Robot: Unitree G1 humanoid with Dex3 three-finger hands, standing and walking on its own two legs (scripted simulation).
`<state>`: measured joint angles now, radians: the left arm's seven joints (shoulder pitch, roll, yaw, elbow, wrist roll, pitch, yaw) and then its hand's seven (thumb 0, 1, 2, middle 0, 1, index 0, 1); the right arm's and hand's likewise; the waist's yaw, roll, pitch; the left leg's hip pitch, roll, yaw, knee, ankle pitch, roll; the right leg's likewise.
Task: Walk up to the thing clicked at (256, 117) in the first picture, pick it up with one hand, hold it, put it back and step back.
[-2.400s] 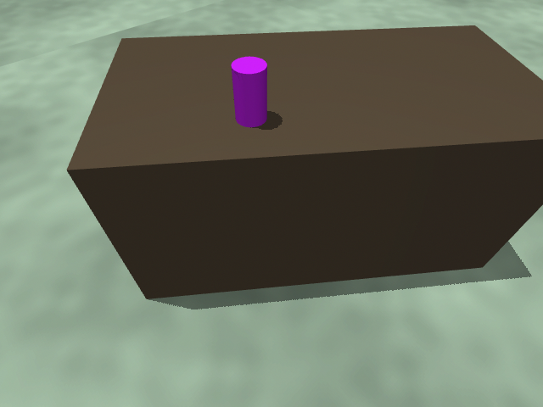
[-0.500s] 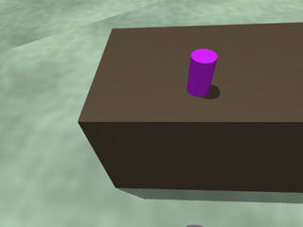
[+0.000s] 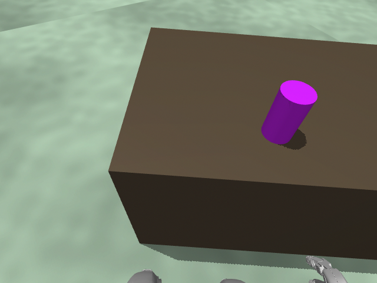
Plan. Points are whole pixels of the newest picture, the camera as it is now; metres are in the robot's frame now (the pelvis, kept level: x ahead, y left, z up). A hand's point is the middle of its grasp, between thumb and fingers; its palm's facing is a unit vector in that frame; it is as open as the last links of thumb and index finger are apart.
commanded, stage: walk up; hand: right
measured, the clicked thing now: (286, 114) +0.52 -0.24 +0.03
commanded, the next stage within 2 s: stand in 1.18 s
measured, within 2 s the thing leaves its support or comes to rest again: neither
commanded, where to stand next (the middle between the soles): +0.05 -0.02 m, yaw -1 degrees
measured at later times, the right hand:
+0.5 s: hand out of the picture +0.08 -0.28 -0.13, palm faces +0.00 +0.93 -0.38, open 7.4 cm
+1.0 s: hand out of the picture +0.10 -0.27 -0.12, palm faces +0.01 +0.93 -0.36, open 7.4 cm
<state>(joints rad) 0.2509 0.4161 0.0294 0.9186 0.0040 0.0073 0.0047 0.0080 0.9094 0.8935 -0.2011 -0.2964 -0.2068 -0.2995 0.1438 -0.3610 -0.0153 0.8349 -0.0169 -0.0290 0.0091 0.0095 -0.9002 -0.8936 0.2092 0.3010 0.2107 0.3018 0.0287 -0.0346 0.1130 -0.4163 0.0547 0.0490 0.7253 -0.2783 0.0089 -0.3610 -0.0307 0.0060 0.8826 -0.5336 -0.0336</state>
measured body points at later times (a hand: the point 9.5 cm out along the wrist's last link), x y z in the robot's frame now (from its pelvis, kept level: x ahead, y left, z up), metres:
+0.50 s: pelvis +0.01 -0.01 +0.01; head +0.02 -0.01 +0.46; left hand +0.12 +0.29 -0.11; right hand +0.08 -0.33 -0.11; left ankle +0.07 +0.12 -0.71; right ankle +0.00 -0.14 -0.71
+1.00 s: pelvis +0.02 -0.01 +0.03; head +0.03 +0.00 +0.48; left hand +0.11 +0.29 -0.11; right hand +0.10 -0.31 -0.09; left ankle +0.07 +0.12 -0.71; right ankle +0.00 -0.14 -0.71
